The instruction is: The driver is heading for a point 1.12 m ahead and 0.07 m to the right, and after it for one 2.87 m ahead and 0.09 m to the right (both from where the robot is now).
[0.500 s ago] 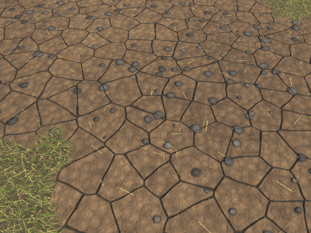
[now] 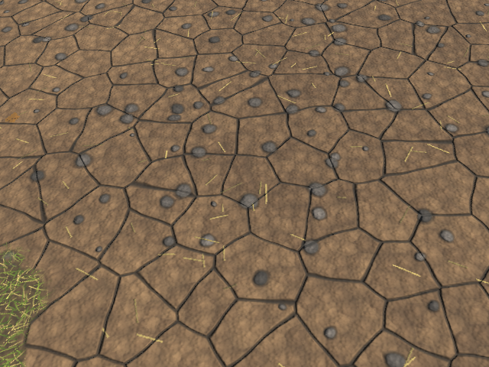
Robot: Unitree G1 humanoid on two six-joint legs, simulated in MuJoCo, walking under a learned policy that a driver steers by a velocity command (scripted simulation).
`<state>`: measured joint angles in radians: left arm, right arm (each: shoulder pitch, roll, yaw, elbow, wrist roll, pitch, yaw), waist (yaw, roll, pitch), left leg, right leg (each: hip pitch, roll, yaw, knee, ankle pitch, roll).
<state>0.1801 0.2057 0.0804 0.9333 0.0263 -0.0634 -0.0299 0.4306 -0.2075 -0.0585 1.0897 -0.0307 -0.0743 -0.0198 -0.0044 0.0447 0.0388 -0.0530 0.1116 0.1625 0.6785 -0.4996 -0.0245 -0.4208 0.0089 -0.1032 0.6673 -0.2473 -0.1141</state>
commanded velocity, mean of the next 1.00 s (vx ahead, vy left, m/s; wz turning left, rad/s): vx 0.37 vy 0.00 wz -0.22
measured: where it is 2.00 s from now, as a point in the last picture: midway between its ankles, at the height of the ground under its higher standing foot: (294, 208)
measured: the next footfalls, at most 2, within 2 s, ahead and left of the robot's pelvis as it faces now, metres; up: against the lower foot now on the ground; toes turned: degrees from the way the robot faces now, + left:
left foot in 0.50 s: +0.47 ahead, +0.02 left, +0.00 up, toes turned -9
right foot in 0.98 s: +0.54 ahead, -0.18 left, +0.00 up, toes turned -15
